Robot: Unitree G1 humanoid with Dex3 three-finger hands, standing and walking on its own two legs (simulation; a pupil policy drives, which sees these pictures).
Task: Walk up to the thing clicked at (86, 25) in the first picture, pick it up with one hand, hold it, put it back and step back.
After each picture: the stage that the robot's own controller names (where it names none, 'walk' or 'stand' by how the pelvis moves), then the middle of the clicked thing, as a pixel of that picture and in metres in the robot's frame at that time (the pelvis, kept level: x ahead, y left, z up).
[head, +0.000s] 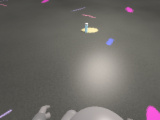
stand; (86, 27) +2.17 +0.19 -0.65
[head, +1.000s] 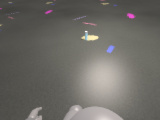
walk; (86, 35) +2.03 +0.29 -0.65
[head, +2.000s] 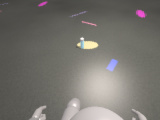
walk; (82, 43) +1.40 +0.28 -0.65
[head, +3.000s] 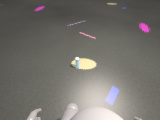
walk; (77, 63) +0.90 +0.25 -0.64
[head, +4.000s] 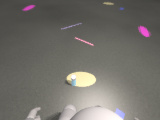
walk; (73, 80) +0.55 +0.18 -0.63
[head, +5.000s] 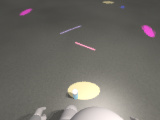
stand; (75, 94) +0.35 +0.15 -0.63
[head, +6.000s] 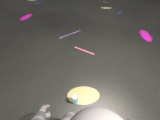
stand; (75, 99) +0.32 +0.14 -0.66
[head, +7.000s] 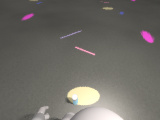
stand; (75, 99) +0.32 +0.14 -0.66
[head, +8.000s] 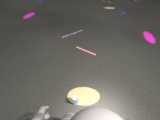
stand; (75, 100) +0.31 +0.14 -0.66
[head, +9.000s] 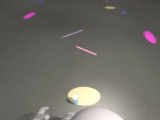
stand; (75, 99) +0.32 +0.13 -0.66
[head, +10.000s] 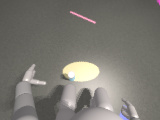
go down; (71, 76) +0.36 +0.14 -0.48
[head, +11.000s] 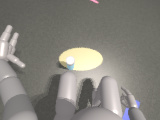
go down; (70, 64) +0.41 +0.16 -0.29
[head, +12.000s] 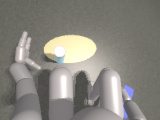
close in; (59, 56) +0.41 +0.19 -0.19
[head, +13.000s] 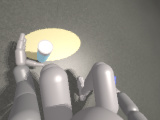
close; (43, 53) +0.40 +0.21 -0.15
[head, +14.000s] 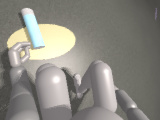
close; (33, 29) +0.57 +0.25 -0.24
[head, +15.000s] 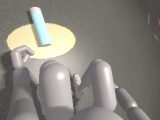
lift; (40, 28) +0.59 +0.20 -0.24
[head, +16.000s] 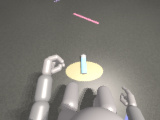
lift; (83, 64) +0.58 +0.06 -0.52
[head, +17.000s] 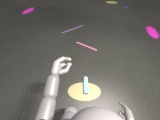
go down; (85, 85) +0.53 +0.01 -0.70
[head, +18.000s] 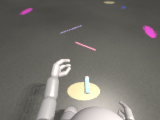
stand; (87, 84) +0.54 -0.01 -0.71
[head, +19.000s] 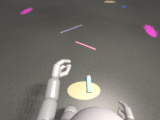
stand; (89, 84) +0.55 -0.04 -0.70
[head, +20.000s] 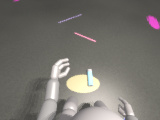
stand; (90, 77) +0.56 -0.07 -0.66
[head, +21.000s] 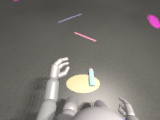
stand; (91, 77) +0.56 -0.09 -0.66
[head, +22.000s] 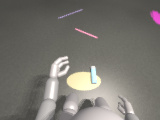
stand; (93, 74) +0.57 -0.11 -0.63
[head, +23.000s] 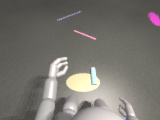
stand; (93, 75) +0.56 -0.12 -0.65
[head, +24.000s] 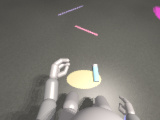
stand; (95, 72) +0.57 -0.13 -0.62
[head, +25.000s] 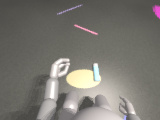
stand; (96, 72) +0.57 -0.14 -0.62
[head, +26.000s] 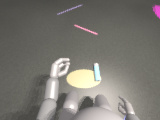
close; (96, 72) +0.58 -0.15 -0.62
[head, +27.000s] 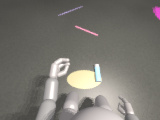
stand; (97, 72) +0.58 -0.15 -0.62
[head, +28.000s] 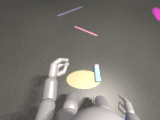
stand; (97, 73) +0.58 -0.15 -0.62
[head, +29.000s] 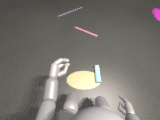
stand; (97, 73) +0.57 -0.16 -0.62
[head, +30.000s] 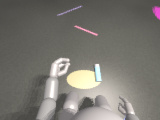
close; (97, 72) +0.58 -0.16 -0.62
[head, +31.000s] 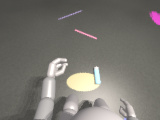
close; (97, 75) +0.57 -0.16 -0.64
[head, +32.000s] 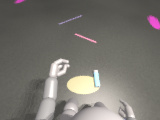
stand; (96, 78) +0.56 -0.15 -0.67
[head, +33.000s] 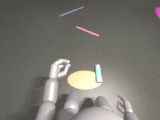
close; (98, 73) +0.57 -0.15 -0.62
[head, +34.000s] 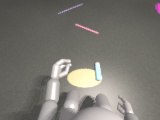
close; (98, 71) +0.58 -0.15 -0.61
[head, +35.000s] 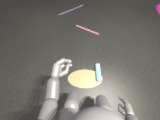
close; (98, 72) +0.58 -0.14 -0.62
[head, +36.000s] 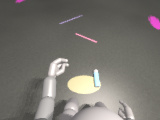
stand; (96, 78) +0.57 -0.15 -0.67
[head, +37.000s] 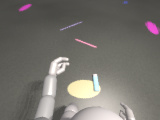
stand; (95, 82) +0.56 -0.14 -0.69
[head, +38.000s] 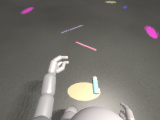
stand; (95, 85) +0.55 -0.14 -0.71
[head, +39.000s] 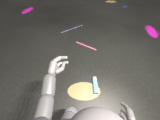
stand; (95, 84) +0.55 -0.13 -0.71
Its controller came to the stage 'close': yes
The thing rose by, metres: 0.00
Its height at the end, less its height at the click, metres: -0.09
